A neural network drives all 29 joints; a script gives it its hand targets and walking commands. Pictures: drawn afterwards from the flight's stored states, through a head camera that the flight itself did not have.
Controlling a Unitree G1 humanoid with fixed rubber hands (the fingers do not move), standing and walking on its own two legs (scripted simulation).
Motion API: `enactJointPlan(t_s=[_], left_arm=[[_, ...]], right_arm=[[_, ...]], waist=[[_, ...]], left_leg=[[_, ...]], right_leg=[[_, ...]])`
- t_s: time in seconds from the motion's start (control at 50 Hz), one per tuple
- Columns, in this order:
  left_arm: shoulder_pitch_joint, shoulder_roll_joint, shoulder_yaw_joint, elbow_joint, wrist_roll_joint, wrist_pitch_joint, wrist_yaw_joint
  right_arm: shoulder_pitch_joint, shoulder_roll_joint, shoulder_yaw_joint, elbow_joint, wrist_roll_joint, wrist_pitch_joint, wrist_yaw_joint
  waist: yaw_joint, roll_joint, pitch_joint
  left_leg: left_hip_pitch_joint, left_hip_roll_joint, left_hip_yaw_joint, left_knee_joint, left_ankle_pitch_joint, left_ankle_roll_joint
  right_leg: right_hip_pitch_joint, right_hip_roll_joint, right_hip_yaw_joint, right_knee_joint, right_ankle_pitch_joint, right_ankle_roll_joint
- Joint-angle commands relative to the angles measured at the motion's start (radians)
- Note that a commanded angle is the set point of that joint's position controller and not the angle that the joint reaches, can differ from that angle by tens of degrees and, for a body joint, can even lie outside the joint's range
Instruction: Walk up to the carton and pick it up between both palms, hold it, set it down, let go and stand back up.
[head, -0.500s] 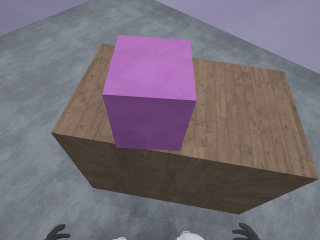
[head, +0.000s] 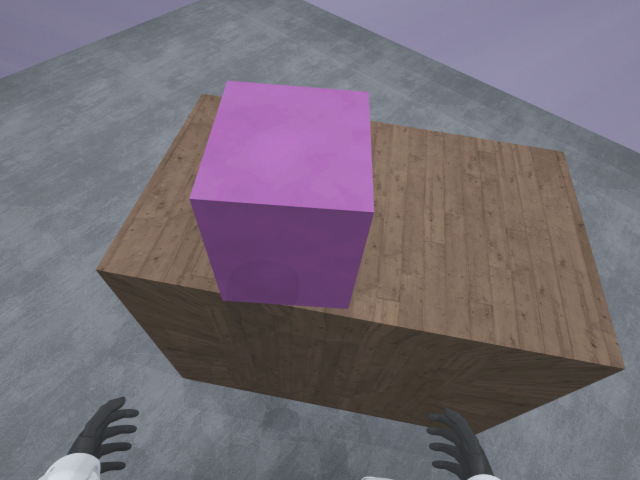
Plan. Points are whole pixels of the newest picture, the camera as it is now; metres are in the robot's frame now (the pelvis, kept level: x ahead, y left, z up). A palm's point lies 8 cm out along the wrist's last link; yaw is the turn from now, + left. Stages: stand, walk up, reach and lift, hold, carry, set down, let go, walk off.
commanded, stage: reach and lift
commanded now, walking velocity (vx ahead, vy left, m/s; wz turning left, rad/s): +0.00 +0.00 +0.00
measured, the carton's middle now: (291, 202) +0.51 +0.05 +0.00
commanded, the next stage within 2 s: none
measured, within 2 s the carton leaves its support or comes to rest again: neither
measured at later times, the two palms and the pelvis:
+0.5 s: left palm (95, 439) +0.19 +0.27 -0.06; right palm (471, 448) +0.18 -0.18 -0.06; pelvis +0.03 +0.03 +0.02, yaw -1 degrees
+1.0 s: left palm (104, 388) +0.24 +0.26 -0.03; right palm (456, 398) +0.23 -0.17 -0.03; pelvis +0.03 +0.03 +0.01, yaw -1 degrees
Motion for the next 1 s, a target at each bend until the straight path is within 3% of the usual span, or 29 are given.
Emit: enactJointPlan(t_s=[0.0, 0.12, 0.3, 0.48, 0.7, 0.98], left_arm=[[0.047, 0.100, 0.030, -0.091, -0.028, -0.067, -0.003], [0.058, 0.052, 0.015, -0.029, -0.037, -0.144, 0.008], [0.000, 0.020, -0.022, -0.055, -0.045, -0.260, 0.043], [0.032, 0.009, -0.027, -0.052, -0.061, -0.355, 0.040], [-0.041, 0.023, -0.053, 0.011, -0.146, -0.514, 0.031], [-0.199, 0.029, -0.061, 0.114, -0.170, -0.659, 0.024]], right_arm=[[0.053, -0.145, -0.049, -0.075, -0.017, -0.087, -0.028], [0.022, -0.152, -0.030, -0.059, -0.014, -0.144, 0.002], [0.036, -0.123, -0.036, -0.058, 0.040, -0.188, 0.038], [0.054, -0.113, -0.050, -0.046, 0.052, -0.247, 0.019], [-0.029, -0.074, -0.029, -0.110, 0.070, -0.313, 0.004], [-0.185, -0.080, -0.002, 0.009, 0.147, -0.399, -0.011]], waist=[[-0.030, 0.031, -0.270], [0.009, 0.029, -0.178], [0.023, 0.097, -0.178], [0.013, 0.088, -0.171], [0.021, 0.036, -0.209], [0.015, 0.086, -0.248]], left_leg=[[0.005, -0.051, 0.117, -0.123, 0.228, 0.018], [0.051, -0.056, 0.101, -0.201, 0.307, 0.005], [0.088, -0.049, 0.099, -0.249, 0.300, 0.002], [0.125, -0.064, 0.090, -0.249, 0.364, -0.007], [0.082, -0.063, 0.079, -0.250, 0.298, 0.004], [0.071, -0.069, 0.057, -0.192, 0.350, -0.015]], right_leg=[[0.289, -0.002, -0.001, -0.110, 0.286, 0.019], [0.284, 0.034, -0.019, -0.183, 0.232, 0.011], [0.279, 0.031, 0.012, -0.236, 0.176, -0.009], [0.284, 0.028, 0.027, -0.270, 0.206, -0.017], [0.279, 0.015, 0.045, -0.258, 0.155, -0.020], [0.258, 0.013, 0.051, -0.212, 0.179, -0.025]])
